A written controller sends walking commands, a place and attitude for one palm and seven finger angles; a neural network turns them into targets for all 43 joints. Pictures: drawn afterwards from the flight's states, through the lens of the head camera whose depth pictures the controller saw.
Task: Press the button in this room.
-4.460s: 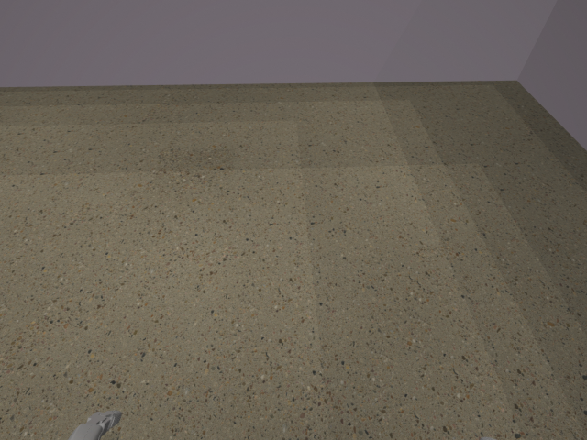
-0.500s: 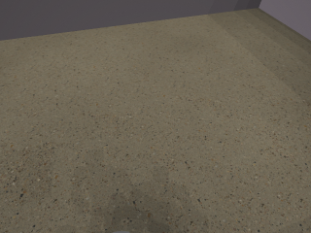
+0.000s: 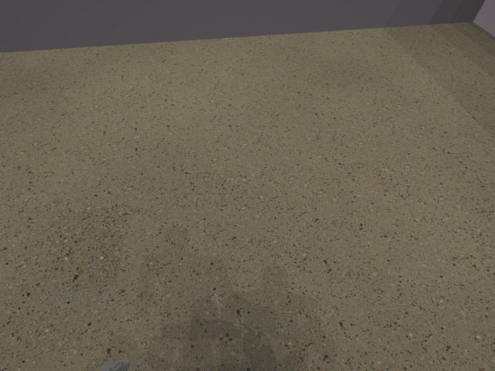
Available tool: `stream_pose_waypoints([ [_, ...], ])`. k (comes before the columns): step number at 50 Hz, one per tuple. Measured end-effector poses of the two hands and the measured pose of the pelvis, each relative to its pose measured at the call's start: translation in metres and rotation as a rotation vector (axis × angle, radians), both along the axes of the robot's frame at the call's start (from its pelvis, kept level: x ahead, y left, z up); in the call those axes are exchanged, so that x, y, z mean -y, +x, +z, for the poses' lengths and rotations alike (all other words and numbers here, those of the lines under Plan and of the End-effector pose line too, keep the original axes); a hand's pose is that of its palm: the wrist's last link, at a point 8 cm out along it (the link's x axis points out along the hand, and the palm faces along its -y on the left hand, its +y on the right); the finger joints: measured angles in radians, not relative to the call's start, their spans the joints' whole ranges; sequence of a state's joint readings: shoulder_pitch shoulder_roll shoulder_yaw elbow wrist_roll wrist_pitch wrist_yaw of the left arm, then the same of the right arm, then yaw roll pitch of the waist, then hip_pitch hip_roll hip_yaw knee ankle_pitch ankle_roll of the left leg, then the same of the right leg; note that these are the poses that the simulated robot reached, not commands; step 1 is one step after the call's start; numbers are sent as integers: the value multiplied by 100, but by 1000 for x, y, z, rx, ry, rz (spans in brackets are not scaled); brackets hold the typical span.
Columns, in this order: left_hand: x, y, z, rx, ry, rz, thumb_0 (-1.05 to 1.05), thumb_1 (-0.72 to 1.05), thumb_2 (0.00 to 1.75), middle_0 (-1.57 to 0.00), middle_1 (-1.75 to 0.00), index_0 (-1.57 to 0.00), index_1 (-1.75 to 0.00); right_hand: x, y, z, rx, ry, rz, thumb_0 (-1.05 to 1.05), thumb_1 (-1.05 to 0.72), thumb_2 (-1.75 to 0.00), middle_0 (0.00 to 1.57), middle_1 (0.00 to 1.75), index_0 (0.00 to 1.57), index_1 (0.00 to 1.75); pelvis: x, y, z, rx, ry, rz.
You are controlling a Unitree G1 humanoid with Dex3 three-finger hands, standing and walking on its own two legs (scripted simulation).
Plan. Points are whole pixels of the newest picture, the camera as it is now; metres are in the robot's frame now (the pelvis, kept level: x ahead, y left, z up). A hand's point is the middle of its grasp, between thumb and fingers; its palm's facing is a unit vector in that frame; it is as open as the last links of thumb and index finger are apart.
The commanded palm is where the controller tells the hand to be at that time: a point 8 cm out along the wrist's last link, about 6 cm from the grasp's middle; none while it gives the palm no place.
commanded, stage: turn or walk to find it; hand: left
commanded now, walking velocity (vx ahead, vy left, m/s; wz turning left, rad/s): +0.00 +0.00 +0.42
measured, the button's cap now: out of the picture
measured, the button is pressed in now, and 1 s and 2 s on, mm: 0 0 0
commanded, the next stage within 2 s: none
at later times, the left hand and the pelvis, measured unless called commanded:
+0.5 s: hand out of the picture -0.04 +0.19 -0.17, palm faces +0.27 -0.93 -0.24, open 7.4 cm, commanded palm none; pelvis -0.03 -0.01 -0.01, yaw +15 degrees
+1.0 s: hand out of the picture -0.04 +0.24 -0.15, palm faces +0.41 -0.87 -0.26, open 7.4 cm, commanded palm none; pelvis -0.06 +0.00 +0.00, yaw +25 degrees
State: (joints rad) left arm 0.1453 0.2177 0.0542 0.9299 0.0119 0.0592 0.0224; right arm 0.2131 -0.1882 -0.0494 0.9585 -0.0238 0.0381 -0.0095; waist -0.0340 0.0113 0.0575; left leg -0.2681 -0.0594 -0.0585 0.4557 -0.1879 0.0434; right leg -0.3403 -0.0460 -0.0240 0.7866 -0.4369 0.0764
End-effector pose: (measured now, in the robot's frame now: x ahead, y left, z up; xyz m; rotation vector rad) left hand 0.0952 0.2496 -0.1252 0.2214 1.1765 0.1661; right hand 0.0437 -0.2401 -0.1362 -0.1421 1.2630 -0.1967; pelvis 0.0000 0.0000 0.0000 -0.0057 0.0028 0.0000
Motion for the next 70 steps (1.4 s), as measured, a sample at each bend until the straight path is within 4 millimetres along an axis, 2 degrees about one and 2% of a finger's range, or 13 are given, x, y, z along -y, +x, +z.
stream_pose_waypoints([
  [5,23,-6,7,63,27,14,0,91,90,-19,-30,-20,-30,23,-21,-20,-54,32,7,0,-91,-90,20,30,21,30,20,-10,-8,-1,17,42],
  [11,38,-44,17,44,31,84,0,91,90,-20,-30,-20,-30,43,-24,-17,-100,36,54,0,-91,-90,20,30,20,30,32,-16,0,17,38,112],
  [17,41,-84,10,-2,11,167,0,90,90,-20,-30,-20,-30,48,-15,-13,-128,8,123,0,-91,-90,20,30,20,30,33,-20,1,20,35,179],
  [23,28,-134,-6,-81,-20,260,0,91,90,-20,-30,-20,-30,27,20,-7,-103,-26,224,0,-91,-90,20,30,20,30,19,-26,-2,13,27,234],
  [29,-4,-188,-36,-159,-53,368,0,91,90,-20,-30,-20,-30,-23,68,0,30,-60,348,0,-91,-90,20,30,20,30,-8,-35,-16,11,12,291],
  [31,-14,-200,-37,-188,-52,386,1,91,90,-20,-30,-20,-30,-38,77,7,72,-58,375,0,-91,-90,20,30,20,30,-13,-38,-14,16,9,290],
  [37,-33,-200,-22,-146,-50,412,1,91,90,-19,-29,-20,-30,-67,82,22,120,-48,423,0,-91,-90,20,30,21,30,-25,-46,-1,19,-20,332],
  [42,-40,-185,-11,-59,-30,421,1,91,90,-19,-29,-20,-30,-73,72,20,102,-24,442,0,-91,-90,20,30,21,30,-25,-52,3,19,-17,371],
  [48,-32,-165,0,17,-1,420,1,91,90,-19,-29,-20,-30,-55,48,6,36,-2,437,0,-90,-90,20,30,21,30,-11,-57,1,14,-4,417],
  [54,-6,-158,7,78,43,431,0,91,90,-19,-30,-20,-30,-19,30,-19,-48,21,439,0,-91,-90,20,30,21,30,16,-58,-9,-2,23,468],
  [63,42,-209,16,16,33,544,0,91,90,-20,-30,-20,-30,12,34,-17,-119,5,506,0,-91,-90,20,30,20,30,36,-60,1,15,41,572],
  [67,54,-234,10,-8,11,608,1,90,90,-20,-30,-20,-30,10,40,-14,-139,-20,559,0,-91,-90,20,30,20,30,37,-63,1,15,39,619],
  [70,61,-257,2,-35,-12,655,1,90,90,-20,-30,-20,-30,-2,50,-11,-135,-38,608,0,-91,-90,20,30,20,30,34,-68,0,11,37,651],
])
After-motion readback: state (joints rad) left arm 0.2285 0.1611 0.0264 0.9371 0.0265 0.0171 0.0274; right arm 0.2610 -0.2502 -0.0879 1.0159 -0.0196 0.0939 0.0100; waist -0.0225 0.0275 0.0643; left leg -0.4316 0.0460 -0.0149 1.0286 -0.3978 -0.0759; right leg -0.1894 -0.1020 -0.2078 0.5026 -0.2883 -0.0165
